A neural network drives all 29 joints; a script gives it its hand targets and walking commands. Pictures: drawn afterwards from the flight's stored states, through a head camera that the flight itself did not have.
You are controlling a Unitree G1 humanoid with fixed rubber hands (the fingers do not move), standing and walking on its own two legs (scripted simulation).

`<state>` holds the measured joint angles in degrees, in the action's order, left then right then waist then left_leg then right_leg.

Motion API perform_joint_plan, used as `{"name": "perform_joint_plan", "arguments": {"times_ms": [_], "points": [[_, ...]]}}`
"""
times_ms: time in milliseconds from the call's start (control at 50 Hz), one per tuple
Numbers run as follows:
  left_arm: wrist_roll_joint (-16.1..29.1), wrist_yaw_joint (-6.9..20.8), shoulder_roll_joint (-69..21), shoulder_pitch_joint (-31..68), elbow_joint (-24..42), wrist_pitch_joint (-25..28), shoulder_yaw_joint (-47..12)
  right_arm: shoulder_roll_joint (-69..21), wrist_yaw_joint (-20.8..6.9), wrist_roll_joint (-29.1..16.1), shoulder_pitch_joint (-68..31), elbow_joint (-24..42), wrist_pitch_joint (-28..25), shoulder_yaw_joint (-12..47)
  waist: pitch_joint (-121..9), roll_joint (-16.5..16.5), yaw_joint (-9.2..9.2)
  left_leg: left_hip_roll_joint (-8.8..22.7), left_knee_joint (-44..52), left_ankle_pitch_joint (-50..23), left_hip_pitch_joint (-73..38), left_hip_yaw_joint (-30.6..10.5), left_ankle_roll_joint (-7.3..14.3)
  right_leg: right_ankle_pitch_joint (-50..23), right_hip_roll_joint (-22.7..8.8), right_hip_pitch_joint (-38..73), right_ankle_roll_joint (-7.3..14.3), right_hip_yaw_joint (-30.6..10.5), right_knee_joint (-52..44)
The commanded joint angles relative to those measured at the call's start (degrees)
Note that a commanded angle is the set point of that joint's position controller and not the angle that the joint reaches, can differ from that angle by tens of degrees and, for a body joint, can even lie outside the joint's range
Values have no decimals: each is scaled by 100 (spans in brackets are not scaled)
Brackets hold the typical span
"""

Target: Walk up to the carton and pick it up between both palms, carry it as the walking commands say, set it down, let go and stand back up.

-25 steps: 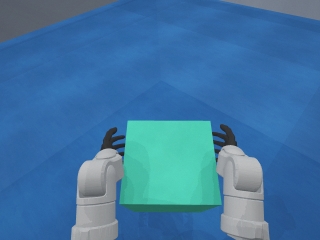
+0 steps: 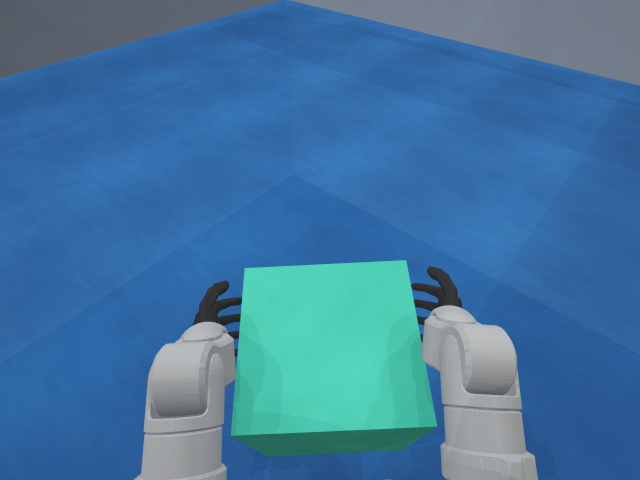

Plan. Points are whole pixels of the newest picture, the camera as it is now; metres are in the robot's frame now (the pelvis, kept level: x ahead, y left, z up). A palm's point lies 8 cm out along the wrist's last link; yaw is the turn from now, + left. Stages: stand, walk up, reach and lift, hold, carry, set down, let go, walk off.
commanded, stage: carry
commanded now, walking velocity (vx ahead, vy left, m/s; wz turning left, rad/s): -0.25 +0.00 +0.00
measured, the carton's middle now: (330, 367) +0.30 +0.00 -0.02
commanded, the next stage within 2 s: none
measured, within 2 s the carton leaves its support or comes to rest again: neither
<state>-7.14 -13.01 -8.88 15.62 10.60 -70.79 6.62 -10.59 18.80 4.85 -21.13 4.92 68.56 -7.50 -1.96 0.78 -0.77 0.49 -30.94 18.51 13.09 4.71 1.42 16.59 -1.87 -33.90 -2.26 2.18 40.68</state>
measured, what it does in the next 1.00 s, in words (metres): walks backwards: right foot, then left foot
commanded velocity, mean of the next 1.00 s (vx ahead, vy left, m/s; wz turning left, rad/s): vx -0.25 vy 0.00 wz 0.00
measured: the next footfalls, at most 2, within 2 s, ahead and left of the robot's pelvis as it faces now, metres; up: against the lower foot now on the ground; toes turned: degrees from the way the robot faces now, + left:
right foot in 0.30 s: -0.13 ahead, -0.12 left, +0.00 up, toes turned -6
left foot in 0.68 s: -0.31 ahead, +0.14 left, +0.00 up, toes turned +3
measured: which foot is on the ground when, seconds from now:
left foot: down 0.00-0.30, up 0.32-0.66, down 0.68-1.00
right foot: up 0.00-0.28, down 0.30-0.70, up 0.72-1.00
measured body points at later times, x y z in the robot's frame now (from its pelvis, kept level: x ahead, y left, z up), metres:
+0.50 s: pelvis -0.22 -0.01 +0.01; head -0.18 -0.05 +0.46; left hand +0.12 +0.07 +0.09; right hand +0.08 -0.21 +0.08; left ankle -0.24 +0.14 -0.64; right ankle -0.16 -0.12 -0.73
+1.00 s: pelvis -0.45 +0.02 +0.00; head -0.43 +0.01 +0.45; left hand -0.14 +0.16 +0.08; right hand -0.12 -0.12 +0.08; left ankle -0.35 +0.14 -0.73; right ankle -0.48 -0.10 -0.71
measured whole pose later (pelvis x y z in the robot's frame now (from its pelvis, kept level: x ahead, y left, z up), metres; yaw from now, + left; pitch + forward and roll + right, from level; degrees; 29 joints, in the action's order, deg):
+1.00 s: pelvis -0.45 +0.02 +0.00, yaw -2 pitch +2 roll -2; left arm -3.5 -18.5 -10.5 21.1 9.7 -69.8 8.3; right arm -11.9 14.3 9.3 -24.4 5.8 66.7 -12.4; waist -1.3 -2.5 3.6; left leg 4.8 -30.2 7.5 25.1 3.2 0.1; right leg 27.5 0.4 -20.6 -4.4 2.8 43.4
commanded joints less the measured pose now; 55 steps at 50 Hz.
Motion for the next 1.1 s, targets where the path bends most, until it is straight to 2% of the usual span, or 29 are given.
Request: {"name": "perform_joint_plan", "arguments": {"times_ms": [0, 100, 180, 220, 260, 280, 300, 320, 360, 400, 460, 500, 540, 600, 640, 660, 680, 700, 740, 760, 820, 840, 880, 940, 980, 1000, 1020, 1040, 1080], "points": [[2705, 2237, -6383, 4179, 330, 238, -3842, -6181, -2841, -2336, -3225, 500, 60, 3637, -1026, -386, 59, 1537, 1024, -1816, 655, -286, 584, 385, 270, 208, -141, -524, 3028], [2788, 2176, -6030, 3895, 32, 35, -3865, -5824, -2742, -1840, -2214, -308, 149, 2952, -1687, -1232, 17, 1433, 368, -4200, -795, -747, 653, 1129, 275, 113, -342, 138, 1428], [2640, 2196, -5924, 3545, -179, 69, -3624, -5812, -2750, -1694, -1885, -404, 90, 2972, -2248, -1760, -33, 1645, 479, -4112, -1519, -1385, 786, 1384, 343, 627, -133, 114, -291], [2618, 2254, -6214, 3463, -428, 99, -3536, -5803, -2734, -1819, -2349, 43, 30, 3222, -2282, -1059, 83, 1534, 277, -3692, -1144, -1135, 355, -108, 184, 1437, -106, 180, -1939], [2623, 2264, -6180, 3514, -88, 177, -3564, -5912, -2713, -2016, -2646, 488, -46, 3548, -2377, 285, 21, 1091, -52, -2185, 347, -698, -147, -493, -780, 2786, 171, -829, -2210], [2660, 2271, -6208, 3655, -17, 200, -3572, -5913, -2719, -2061, -2829, 620, -36, 3657, -2305, 1344, 58, 582, -671, -132, 1403, -403, -386, -1554, -1697, 3353, 537, -1675, -2269], [2577, 2322, -6310, 3379, -171, 247, -3430, -5868, -2663, -2213, -3151, 1026, -40, 3915, -1956, 1962, 145, 160, -1871, 1136, 1703, 152, -428, -2944, -2223, 2558, 1123, -1656, -2127], [2449, 2314, -6244, 3468, -17, 297, -3257, -6193, -2666, -2502, -3724, 1181, -19, 4114, -1797, 1703, 209, 56, -3216, 1321, 1574, -210, -268, -3559, -2183, 2060, 1380, -1659, -2060], [2434, 2198, -6177, 3498, 162, 292, -3286, -6098, -2730, -2591, -3285, 904, -36, 4035, -1835, 596, 198, 86, -3820, 983, 1668, -583, -289, -3183, -1702, 2177, 1132, -905, -1968], [2431, 2071, -6017, 3681, 687, 352, -3430, -6044, -2734, -2668, -2966, 801, -33, 3951, -2408, 601, 177, 81, -3622, 743, 2013, -363, -466, -3900, -1393, 3241, 888, -406, -1462], [2033, 2006, -5674, 3027, 271, 255, -3000, -5918, -2716, -2647, -2716, 342, 191, 3913, -2488, 1080, 173, -115, -2634, 1107, 1922, -106, -647, -5047, -1324, 3866, 821, -679, -1327], [1890, 2013, -5500, 2706, 157, 240, -2941, -5944, -2724, -2561, -2547, 172, 227, 3905, -2480, 1475, 207, -200, -1785, 1265, 1551, -92, -603, -4630, -1368, 3801, 832, -819, -1448], [1861, 2051, -5469, 2685, 66, 186, -3008, -5804, -2710, -2414, -2427, 71, 243, 3764, -2515, 1228, 180, -341, -1252, 1252, 1282, 84, -564, -3412, -1467, 3785, 820, -1154, -1802], [1876, 2082, -5528, 2559, 178, 151, -3233, -6020, -2718, -2405, -2421, 237, 235, 3883, -2387, 1019, 70, -196, 139, 164, 269, 153, -453, -2816, -1007, 2896, 565, -714, -1653], [1969, 2086, -5624, 2857, 250, 160, -3401, -6023, -2799, -2306, -2091, -181, 278, 3712, -2185, 401, -3, 392, 1031, -78, -584, -272, -226, -1464, -919, 1836, 382, -722, -1652], [2152, 2100, -5837, 3173, 331, 159, -3552, -6073, -2790, -2373, -2366, 65, 228, 3782, -2194, -321, 27, 1150, 1204, -542, -695, -1059, -2, -741, -557, 1449, 187, -367, -1248], [2047, 2113, -5815, 2948, 81, 173, -3456, -6029, -2803, -2411, -2603, 204, 215, 3850, -2138, -1429, 4, 2250, 1339, -1042, -653, -2039, 540, 700, -110, 750, -97, 26, 116], [2354, 2208, -5906, 3736, 610, 221, -3711, -6217, -2839, -2335, -2518, 167, 74, 3762, -1744, -1833, -91, 2678, 1382, -1459, 425, -1890, 1128, 1326, -96, 586, -93, -9, 1630], [2857, 2242, -6234, 4677, 1095, 339, -4146, -6270, -2817, -2317, -2785, 523, 4, 3649, -1233, -907, -92, 2067, 1464, -1025, 1193, -1246, 1019, 1080, 226, 555, -6, -638, 2869], [3005, 2202, -6450, 4847, 1060, 304, -4199, -6238, -2831, -2382, -2923, 470, 20, 3478, -1206, -1147, -37, 1641, 1211, -1637, 708, -767, 653, 811, 281, 254, -87, -558, 3060], [2843, 2169, -6066, 4045, 305, 141, -3917, -6007, -2701, -2199, -2832, 252, 31, 3232, -1644, -977, 51, 1324, 476, -2884, -326, -262, 448, 773, 218, 37, -295, -187, 2323], [2854, 2175, -5949, 3971, 326, 125, -3929, -5796, -2733, -1934, -2268, -7, 60, 2955, -1694, -1394, 26, 1223, 478, -2689, -429, -256, 445, 861, 257, 161, -373, 16, 1940], [2818, 2206, -5925, 3605, -77, 46, -3721, -5754, -2688, -1923, -2357, 4, 64, 3049, -1958, -963, -16, 1580, 520, -3229, -981, -1101, 732, 1330, 238, 297, -284, 98, 788], [2700, 2251, -6004, 3541, -167, 45, -3663, -5789, -2734, -1754, -2072, -53, 62, 3074, -2268, -1730, -18, 1659, 800, -2466, -893, -1370, 683, 1156, 357, 1246, -127, 285, -588], [2567, 2260, -6066, 3393, -261, 119, -3587, -5905, -2739, -1800, -2209, -119, 35, 3235, -2177, -793, 52, 1289, 250, -2657, -210, -936, 193, -205, -49, 2135, -34, -15, -2066], [2604, 2274, -6146, 3460, -260, 153, -3622, -5904, -2719, -1931, -2521, 129, 12, 3435, -2240, -191, 54, 1018, -243, -2363, 358, -617, -73, -576, -686, 2714, 118, -807, -2257], [2689, 2263, -6134, 3577, 35, 205, -3675, -5942, -2731, -1961, -2507, 373, -2, 3568, -2120, 1520, 95, 533, -960, -113, 1837, -295, -418, -2420, -1919, 3417, 559, -1975, -2130], [2604, 2305, -6234, 3514, -203, 216, -3448, -6082, -2720, -2152, -2817, 423, 22, 3821, -1932, 2216, 145, 162, -2296, 1440, 2028, 33, -404, -3677, -2434, 2742, 1161, -1797, -1996], [2495, 2266, -6252, 3781, -92, 232, -3214, -6300, -2698, -2556, -3648, 658, 10, 4015, -1591, 1022, 194, 81, -3861, 1252, 1721, -664, -263, -3074, -1930, 2006, 1153, -1479, -2144]]}}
